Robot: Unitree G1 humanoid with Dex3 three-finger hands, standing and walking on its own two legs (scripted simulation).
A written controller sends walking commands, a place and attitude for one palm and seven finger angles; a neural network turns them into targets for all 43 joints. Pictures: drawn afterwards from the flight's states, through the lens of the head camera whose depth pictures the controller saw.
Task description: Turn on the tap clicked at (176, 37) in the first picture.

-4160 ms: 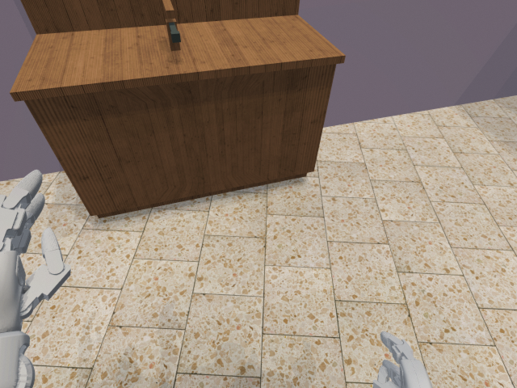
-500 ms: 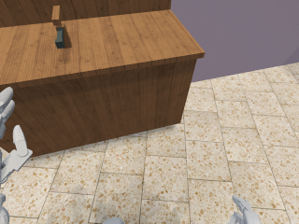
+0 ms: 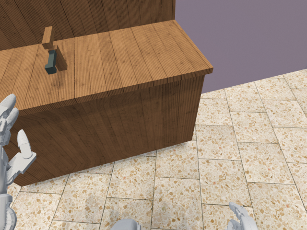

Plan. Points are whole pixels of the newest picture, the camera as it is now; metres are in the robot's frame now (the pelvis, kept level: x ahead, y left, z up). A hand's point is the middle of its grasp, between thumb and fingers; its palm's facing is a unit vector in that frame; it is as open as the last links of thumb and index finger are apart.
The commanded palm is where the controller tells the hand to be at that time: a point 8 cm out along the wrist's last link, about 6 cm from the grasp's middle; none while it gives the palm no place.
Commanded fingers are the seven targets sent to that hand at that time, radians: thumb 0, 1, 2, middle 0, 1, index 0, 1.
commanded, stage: take the last steps up to it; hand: left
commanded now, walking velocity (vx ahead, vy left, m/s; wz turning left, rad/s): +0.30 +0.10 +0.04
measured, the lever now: (50, 68) +0.61 +0.43 +0.07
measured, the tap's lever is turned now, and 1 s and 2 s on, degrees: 0 0 0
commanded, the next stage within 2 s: come to a stop and stand still in 0.82 s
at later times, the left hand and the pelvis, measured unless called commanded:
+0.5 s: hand (43, 106) +0.32 +0.26 +0.19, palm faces +0.38 -0.83 -0.42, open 7.4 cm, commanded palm +0.27 +0.30 +0.18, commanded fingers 0.00 0.90 0.90 -0.20 -0.30 -0.20 -0.30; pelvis +0.10 +0.03 +0.00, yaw -2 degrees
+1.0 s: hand (56, 90) +0.38 +0.26 +0.18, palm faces +0.39 -0.82 -0.41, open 7.4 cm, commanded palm +0.33 +0.30 +0.18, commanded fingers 0.00 0.90 0.90 -0.20 -0.30 -0.20 -0.30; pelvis +0.17 +0.02 +0.00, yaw -1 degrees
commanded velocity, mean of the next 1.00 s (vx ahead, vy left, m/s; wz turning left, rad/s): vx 0.16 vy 0.06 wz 0.00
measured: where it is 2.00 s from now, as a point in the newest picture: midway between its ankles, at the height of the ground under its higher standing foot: outside the picture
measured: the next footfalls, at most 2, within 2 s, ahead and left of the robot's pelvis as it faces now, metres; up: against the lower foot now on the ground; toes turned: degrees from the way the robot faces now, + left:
left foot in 0.26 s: +0.18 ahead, +0.14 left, +0.00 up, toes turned +9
right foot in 0.60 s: +0.22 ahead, -0.09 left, +0.00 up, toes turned -7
